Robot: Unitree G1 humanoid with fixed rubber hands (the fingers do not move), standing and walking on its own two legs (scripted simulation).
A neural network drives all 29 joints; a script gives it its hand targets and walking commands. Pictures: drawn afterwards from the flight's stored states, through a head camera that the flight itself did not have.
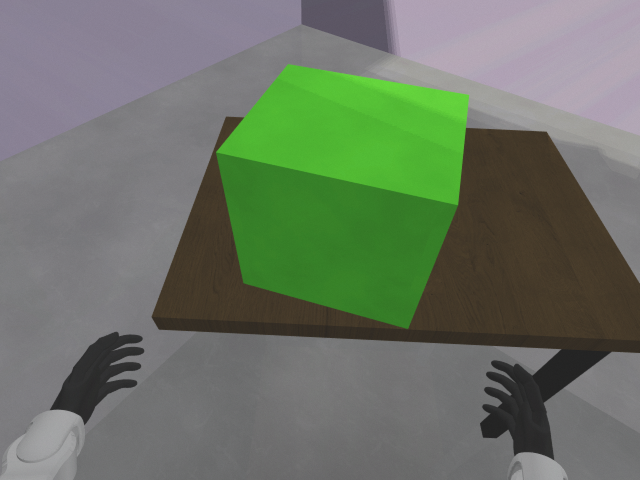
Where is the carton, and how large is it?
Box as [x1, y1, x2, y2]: [216, 64, 468, 328]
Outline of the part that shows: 288,64 216,152 243,282 407,328 457,206 468,95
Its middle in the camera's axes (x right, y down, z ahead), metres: +0.04 -0.07 +0.63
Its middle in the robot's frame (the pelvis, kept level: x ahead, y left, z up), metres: +0.52 +0.00 +0.05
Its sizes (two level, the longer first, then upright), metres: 0.288 0.252 0.275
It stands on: a table, 0.68 m high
